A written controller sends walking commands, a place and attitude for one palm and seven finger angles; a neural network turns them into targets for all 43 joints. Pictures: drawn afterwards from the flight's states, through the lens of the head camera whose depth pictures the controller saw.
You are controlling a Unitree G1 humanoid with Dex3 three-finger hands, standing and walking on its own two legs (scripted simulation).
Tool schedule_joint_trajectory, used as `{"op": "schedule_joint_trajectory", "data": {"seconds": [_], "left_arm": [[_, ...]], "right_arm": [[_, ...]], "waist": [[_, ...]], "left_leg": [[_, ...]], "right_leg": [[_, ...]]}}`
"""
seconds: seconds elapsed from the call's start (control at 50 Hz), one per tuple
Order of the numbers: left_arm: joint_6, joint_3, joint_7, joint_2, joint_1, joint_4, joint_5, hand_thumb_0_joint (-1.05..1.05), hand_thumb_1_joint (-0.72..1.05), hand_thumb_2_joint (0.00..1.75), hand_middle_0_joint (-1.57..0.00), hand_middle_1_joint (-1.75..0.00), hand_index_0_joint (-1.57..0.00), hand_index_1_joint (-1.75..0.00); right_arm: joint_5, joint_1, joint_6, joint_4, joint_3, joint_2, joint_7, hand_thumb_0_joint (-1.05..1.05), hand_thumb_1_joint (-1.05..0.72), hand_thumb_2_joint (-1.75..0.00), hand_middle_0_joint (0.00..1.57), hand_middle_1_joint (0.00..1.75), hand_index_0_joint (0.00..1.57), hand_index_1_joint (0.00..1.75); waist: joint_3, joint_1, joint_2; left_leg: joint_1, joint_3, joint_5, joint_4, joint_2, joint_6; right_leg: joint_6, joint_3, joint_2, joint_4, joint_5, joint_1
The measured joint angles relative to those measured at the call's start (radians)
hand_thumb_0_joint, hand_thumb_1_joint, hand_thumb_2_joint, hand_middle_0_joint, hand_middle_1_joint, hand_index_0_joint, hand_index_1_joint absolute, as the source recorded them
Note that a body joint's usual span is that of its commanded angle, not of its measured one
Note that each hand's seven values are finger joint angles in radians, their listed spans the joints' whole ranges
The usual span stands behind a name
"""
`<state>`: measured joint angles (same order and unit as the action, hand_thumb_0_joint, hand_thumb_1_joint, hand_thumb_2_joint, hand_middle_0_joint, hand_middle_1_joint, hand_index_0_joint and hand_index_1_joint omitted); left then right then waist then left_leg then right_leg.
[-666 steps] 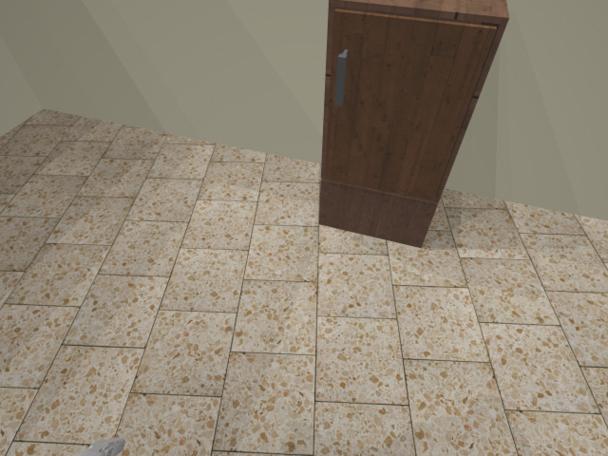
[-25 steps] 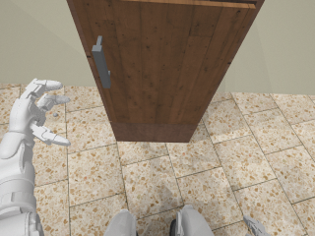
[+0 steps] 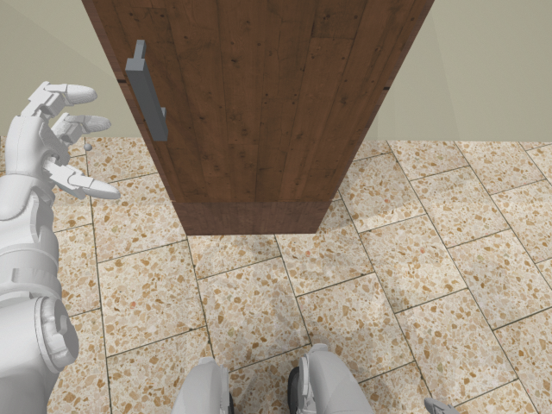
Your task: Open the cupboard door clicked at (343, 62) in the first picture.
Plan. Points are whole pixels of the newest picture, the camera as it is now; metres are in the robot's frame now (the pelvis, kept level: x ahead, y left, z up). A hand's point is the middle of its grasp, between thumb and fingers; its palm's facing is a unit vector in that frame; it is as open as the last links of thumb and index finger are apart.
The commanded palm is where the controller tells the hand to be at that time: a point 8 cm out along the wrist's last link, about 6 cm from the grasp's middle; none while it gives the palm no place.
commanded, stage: move the hooked fingers beside the handle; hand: left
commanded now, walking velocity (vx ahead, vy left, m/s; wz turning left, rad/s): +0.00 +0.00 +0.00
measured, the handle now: (151, 94) +0.57 +0.18 +0.04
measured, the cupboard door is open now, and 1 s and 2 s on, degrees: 0 0 0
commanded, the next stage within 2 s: slide the fingers in behind the handle in 1.22 s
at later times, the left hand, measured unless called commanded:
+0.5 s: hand (101, 101) +0.55 +0.24 +0.06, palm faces -0.01 -1.00 -0.02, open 13.9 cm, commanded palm +0.52 +0.28 +0.05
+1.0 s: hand (99, 108) +0.54 +0.25 +0.04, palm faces -0.02 -1.00 -0.01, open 14.0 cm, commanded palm +0.53 +0.27 +0.05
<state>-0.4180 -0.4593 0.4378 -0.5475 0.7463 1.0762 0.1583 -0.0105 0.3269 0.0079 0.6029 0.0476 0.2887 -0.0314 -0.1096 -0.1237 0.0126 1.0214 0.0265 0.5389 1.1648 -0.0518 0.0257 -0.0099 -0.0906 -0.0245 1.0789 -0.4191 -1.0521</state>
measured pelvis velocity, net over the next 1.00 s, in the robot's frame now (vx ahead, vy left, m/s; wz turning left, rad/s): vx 0.01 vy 0.02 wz -0.03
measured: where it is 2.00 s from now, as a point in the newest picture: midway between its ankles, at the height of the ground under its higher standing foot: outside the picture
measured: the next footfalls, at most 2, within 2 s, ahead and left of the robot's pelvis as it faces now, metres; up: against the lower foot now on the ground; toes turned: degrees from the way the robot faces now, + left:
none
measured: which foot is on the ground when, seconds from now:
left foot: down 0.00-1.00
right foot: down 0.00-1.00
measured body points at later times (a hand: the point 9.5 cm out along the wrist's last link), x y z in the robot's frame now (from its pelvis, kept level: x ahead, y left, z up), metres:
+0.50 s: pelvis +0.00 +0.00 -0.02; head +0.18 +0.03 +0.39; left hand +0.54 +0.29 +0.06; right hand -0.01 -0.27 -0.11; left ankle +0.00 +0.10 -0.65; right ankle +0.05 -0.12 -0.65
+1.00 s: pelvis +0.01 +0.02 -0.01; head +0.19 +0.05 +0.40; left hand +0.54 +0.30 +0.05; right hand +0.02 -0.25 -0.11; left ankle +0.00 +0.10 -0.65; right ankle +0.05 -0.12 -0.65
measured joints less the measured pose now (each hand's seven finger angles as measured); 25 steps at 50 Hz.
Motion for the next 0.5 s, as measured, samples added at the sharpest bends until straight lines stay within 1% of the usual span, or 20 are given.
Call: {"op": "schedule_joint_trajectory", "data": {"seconds": [0.1, 0.26, 0.32, 0.42, 0.5], "left_arm": [[0.000, -0.016, -0.006, -0.038, 0.065, 0.044, -0.017, -0.01, -0.50, 0.30, -0.30, -1.20, -0.30, -1.20], [0.018, -0.045, -0.014, -0.099, 0.150, 0.097, -0.047, -0.01, -0.50, 0.30, -0.30, -1.20, -0.30, -1.20], [0.028, -0.050, -0.014, -0.130, 0.188, 0.134, -0.055, -0.01, -0.50, 0.30, -0.30, -1.20, -0.30, -1.20], [0.047, -0.061, -0.016, -0.183, 0.257, 0.171, -0.084, -0.01, -0.50, 0.30, -0.30, -1.20, -0.30, -1.20], [0.047, -0.077, -0.009, -0.213, 0.283, 0.172, -0.089, -0.01, -0.50, 0.30, -0.30, -1.20, -0.31, -1.20]], "right_arm": [[0.006, 0.007, -0.015, -0.001, 0.004, 0.005, 0.002, 0.01, -0.91, -0.90, 0.21, 0.30, 0.21, 0.30], [0.013, 0.028, -0.041, -0.005, 0.013, 0.009, 0.007, 0.01, -0.91, -0.90, 0.21, 0.30, 0.21, 0.30], [0.013, 0.033, -0.050, -0.007, 0.021, 0.010, 0.008, 0.01, -0.91, -0.90, 0.21, 0.30, 0.21, 0.30], [0.018, 0.042, -0.055, -0.014, 0.033, 0.013, 0.008, 0.01, -0.91, -0.90, 0.21, 0.30, 0.21, 0.30], [0.023, 0.051, -0.066, -0.020, 0.033, 0.012, 0.014, 0.01, -0.91, -0.90, 0.21, 0.30, 0.21, 0.30]], "waist": [[0.003, -0.023, 0.004], [0.008, -0.056, 0.012], [0.013, -0.068, 0.012], [0.017, -0.093, 0.016], [0.018, -0.106, 0.018]], "left_leg": [[0.036, -0.003, 0.002, 0.017, -0.005, -0.002], [0.084, -0.005, 0.006, 0.036, -0.014, -0.003], [0.098, -0.006, 0.008, 0.043, -0.017, -0.002], [0.142, -0.013, 0.011, 0.063, -0.021, 0.000], [0.167, -0.014, 0.017, 0.076, -0.024, 0.002]], "right_leg": [[-0.003, -0.002, 0.004, 0.013, 0.000, -0.034], [-0.004, -0.004, 0.013, 0.023, 0.004, -0.081], [-0.004, -0.005, 0.016, 0.025, 0.005, -0.093], [-0.004, -0.011, 0.019, 0.035, 0.007, -0.132], [-0.002, -0.011, 0.022, 0.040, 0.006, -0.154]]}}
